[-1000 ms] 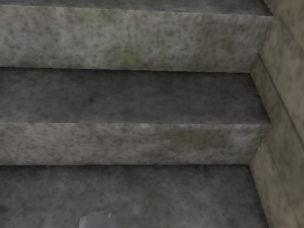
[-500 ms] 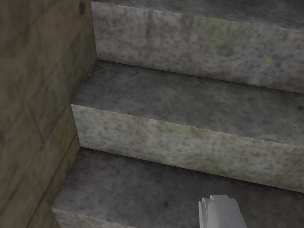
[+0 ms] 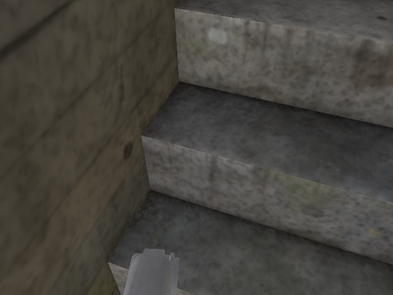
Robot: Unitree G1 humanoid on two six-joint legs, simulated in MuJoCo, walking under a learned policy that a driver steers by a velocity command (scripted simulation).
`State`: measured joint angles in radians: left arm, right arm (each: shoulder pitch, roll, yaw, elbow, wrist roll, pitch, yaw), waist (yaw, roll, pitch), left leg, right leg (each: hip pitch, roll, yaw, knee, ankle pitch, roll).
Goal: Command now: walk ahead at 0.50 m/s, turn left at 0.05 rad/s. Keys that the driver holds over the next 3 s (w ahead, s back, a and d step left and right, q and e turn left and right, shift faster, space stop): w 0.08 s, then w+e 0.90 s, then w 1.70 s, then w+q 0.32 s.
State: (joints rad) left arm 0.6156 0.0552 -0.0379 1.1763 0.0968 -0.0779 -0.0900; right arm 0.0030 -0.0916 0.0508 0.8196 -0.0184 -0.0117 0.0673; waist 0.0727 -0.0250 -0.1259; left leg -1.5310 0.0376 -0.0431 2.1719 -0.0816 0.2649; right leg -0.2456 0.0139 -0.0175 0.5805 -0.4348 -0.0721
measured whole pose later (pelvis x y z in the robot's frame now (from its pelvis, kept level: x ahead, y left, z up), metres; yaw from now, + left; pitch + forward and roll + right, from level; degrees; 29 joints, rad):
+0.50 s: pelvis +0.27 +0.01 +0.21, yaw -11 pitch +9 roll +3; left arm 0.09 0.12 0.01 0.77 -0.03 0.04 -0.03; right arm 0.37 -0.16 -0.01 1.10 -0.11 -0.03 0.13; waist 0.04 -0.01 -0.18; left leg -0.29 0.04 0.33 0.44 -0.28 0.02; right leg -1.44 -0.08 0.08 2.04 -0.30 -0.26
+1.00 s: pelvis +0.44 -0.08 +0.40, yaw -27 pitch +7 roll +1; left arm 0.47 0.14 -0.02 1.05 0.07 -0.08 -0.08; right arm 0.11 -0.15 0.05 0.72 -0.07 -0.03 0.07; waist 0.01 -0.04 -0.13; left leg -1.49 0.02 -0.10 2.43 -0.12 0.17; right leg -0.49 0.16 0.15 0.75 -0.37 -0.10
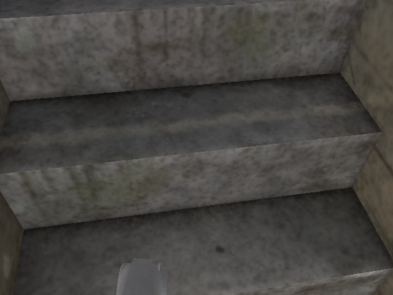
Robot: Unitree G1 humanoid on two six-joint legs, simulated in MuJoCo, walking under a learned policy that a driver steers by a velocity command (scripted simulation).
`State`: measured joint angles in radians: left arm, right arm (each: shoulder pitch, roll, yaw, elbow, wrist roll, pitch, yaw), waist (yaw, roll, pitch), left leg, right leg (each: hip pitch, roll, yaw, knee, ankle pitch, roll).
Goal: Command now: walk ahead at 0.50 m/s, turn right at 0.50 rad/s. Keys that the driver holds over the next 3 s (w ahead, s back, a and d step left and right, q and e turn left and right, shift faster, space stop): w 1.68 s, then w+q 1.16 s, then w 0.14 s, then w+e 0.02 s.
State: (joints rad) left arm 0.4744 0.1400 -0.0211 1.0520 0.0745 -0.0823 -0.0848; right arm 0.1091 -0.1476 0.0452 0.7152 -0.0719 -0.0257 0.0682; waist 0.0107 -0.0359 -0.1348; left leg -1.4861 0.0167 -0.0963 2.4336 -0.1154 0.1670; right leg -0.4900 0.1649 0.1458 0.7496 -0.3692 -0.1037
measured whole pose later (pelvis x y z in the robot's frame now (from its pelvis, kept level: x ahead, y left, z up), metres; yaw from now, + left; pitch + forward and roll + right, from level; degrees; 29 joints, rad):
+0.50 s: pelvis +0.14 +0.03 +0.20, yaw -7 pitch +5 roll +2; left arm 0.05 0.26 0.00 0.88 0.04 -0.06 -0.12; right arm 0.43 -0.18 0.02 1.01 -0.06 -0.08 0.03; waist -0.08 -0.03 -0.15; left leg -0.52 0.00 -0.03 0.77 -0.35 0.02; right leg -1.12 -0.07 0.03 1.73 -0.05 -0.14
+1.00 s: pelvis +0.31 -0.01 +0.27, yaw -4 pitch +8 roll +2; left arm 0.56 0.12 0.01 1.17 0.01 -0.10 0.02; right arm -0.17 -0.03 0.10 0.58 0.02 -0.03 -0.03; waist 0.08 -0.05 -0.09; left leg -1.18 0.00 0.11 1.63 -0.48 0.15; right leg -0.11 -0.06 -0.09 0.15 -0.07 -0.08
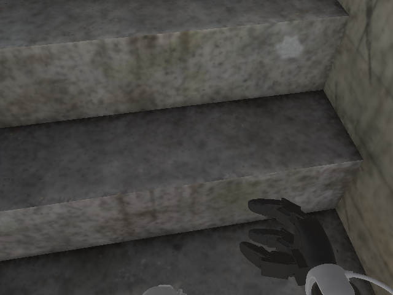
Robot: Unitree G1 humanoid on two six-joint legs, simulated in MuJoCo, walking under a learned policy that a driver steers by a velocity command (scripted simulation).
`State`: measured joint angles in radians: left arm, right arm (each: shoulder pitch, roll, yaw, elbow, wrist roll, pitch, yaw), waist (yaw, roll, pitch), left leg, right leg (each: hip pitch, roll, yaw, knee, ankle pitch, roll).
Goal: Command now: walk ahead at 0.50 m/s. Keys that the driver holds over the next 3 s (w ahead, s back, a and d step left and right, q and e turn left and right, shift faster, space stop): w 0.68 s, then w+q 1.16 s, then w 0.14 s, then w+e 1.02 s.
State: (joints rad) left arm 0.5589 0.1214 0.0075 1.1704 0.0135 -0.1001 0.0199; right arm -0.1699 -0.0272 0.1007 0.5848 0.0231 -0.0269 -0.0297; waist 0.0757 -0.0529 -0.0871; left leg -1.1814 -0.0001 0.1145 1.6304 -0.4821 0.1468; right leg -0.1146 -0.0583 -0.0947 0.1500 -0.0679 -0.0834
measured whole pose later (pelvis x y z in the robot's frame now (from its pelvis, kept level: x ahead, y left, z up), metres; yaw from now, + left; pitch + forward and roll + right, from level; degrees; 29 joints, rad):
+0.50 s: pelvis +0.14 -0.03 +0.18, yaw -1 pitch +5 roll -2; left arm 0.18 0.11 -0.01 0.77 0.03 -0.01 -0.04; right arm 0.40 -0.17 -0.04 0.99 -0.04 -0.12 0.03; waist -0.05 0.02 -0.09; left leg -0.34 0.05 0.00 0.57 -0.33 0.06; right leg -1.24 -0.07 -0.01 1.96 -0.12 -0.15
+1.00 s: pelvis +0.29 -0.13 +0.20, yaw +7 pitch +11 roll +4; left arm 0.51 0.19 0.05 1.22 0.03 -0.03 -0.06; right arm 0.35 -0.17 0.05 0.90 -0.01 0.24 0.02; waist -0.09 -0.02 -0.06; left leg -1.38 0.06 0.07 1.96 -0.55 0.21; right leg -0.08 -0.22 -0.22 0.06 -0.12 0.08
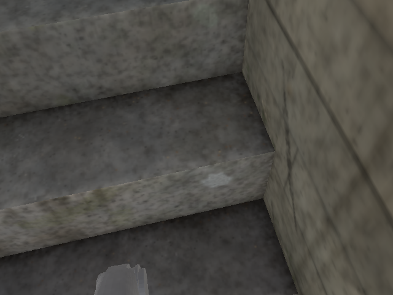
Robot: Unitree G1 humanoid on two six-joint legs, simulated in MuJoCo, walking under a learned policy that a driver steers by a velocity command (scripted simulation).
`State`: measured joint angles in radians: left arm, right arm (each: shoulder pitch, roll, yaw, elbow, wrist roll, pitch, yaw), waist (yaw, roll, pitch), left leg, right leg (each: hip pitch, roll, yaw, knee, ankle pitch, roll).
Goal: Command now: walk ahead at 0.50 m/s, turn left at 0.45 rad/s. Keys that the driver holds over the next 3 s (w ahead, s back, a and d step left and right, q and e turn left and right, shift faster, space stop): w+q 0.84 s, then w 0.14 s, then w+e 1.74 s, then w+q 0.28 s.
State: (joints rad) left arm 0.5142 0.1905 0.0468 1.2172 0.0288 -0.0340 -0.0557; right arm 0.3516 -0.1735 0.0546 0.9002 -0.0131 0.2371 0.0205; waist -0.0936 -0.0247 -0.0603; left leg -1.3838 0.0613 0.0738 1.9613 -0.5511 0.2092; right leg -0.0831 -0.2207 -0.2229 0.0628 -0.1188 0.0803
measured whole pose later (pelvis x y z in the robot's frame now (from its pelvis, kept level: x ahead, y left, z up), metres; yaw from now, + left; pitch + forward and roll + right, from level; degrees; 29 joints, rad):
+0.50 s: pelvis +0.01 +0.07 +0.13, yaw +12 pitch +9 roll -1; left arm 0.12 0.20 0.00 0.66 0.11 0.02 -0.04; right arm 0.22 -0.22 0.05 0.72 -0.02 -0.04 0.02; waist -0.09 0.07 -0.19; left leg -0.78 -0.18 -0.13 0.96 -0.34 0.14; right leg -0.94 0.05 0.17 1.60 -0.34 0.02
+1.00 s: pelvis +0.10 +0.22 +0.16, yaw +32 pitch +2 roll -2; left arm 0.39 0.19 0.02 0.79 0.08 -0.06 -0.11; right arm 0.03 -0.28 0.00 0.68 -0.03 -0.04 0.09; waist 0.08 0.05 -0.10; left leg -0.52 0.09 0.06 0.79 -0.31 0.08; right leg -0.04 -0.19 -0.01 0.62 -0.45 -0.01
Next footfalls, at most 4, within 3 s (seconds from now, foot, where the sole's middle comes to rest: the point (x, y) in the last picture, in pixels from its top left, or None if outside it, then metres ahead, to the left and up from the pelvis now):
0.10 left None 0.11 0.16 -0.58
0.58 right None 0.11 -0.08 -0.58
0.98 left None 0.12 0.38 -0.58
1.36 right None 0.31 0.31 -0.37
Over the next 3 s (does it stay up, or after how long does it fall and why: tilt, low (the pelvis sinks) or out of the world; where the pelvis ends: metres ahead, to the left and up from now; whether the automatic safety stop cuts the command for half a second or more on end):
stays up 0.32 0.12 0.45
